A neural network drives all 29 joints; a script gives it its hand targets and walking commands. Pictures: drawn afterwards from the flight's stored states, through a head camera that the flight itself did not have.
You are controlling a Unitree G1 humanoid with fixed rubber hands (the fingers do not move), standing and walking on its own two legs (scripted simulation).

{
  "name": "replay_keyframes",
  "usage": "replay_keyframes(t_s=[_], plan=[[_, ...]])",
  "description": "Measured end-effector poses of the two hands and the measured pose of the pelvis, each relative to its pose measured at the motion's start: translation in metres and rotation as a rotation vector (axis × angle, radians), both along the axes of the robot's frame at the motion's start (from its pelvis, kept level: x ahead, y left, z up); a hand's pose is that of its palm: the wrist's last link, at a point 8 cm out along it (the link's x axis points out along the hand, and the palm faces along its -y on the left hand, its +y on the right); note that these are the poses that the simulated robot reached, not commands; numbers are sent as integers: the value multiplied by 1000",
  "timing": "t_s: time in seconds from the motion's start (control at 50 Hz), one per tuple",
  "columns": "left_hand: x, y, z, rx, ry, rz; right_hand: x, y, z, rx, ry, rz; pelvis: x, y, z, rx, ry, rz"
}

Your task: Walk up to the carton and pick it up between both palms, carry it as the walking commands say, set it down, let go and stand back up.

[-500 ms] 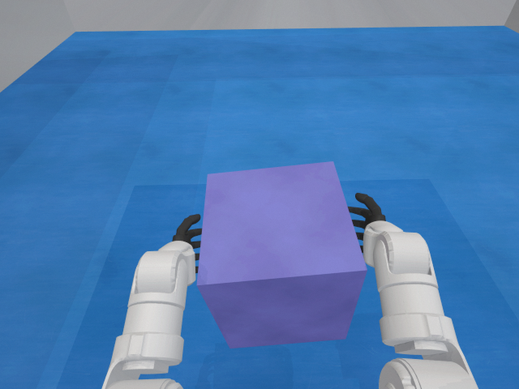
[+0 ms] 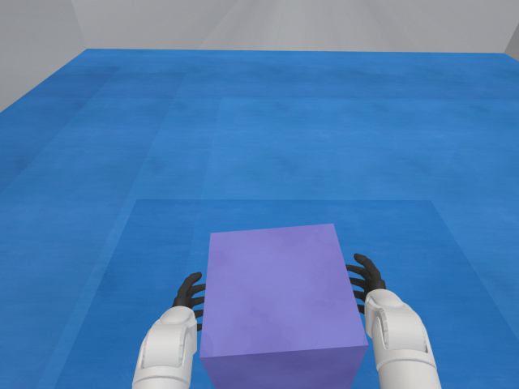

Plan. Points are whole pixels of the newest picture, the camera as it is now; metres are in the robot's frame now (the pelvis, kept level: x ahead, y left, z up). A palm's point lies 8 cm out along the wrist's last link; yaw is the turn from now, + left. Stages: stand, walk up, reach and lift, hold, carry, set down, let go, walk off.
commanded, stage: hold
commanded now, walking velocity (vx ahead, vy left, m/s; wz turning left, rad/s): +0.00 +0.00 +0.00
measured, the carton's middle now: (278, 318) +0.28 -0.02 -0.05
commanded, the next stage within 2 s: set down in 0.86 s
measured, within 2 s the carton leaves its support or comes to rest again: neither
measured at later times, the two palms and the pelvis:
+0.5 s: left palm (181, 300) +0.28 +0.14 +0.03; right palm (368, 267) +0.31 -0.16 +0.06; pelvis +0.01 -0.03 +0.00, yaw +3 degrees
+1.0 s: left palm (192, 291) +0.30 +0.12 +0.02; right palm (377, 278) +0.30 -0.18 +0.04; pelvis +0.03 -0.01 +0.01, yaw +2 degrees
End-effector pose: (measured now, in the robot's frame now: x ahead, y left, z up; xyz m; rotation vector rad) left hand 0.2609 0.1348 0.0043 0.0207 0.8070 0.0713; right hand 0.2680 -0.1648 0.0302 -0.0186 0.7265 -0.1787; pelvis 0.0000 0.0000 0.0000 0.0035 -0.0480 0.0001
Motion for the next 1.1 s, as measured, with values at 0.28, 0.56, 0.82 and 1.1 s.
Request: replay_keyframes(t_s=[0.28,0.56,0.82,1.1], plan=[[21,-13,33,-10,-109,64,28,-14,27,53,-111,16,-3,-25,-3,8,-74,58],[15,8,22,-16,-70,113,44,10,25,4,-69,99,11,-25,3,-2,-47,43],[29,17,26,7,-65,84,53,19,26,4,-64,87,24,-7,5,4,-33,29],[34,-22,-7,59,18,-76,23,-23,-14,0,22,-17,26,-11,3,5,-39,-3]])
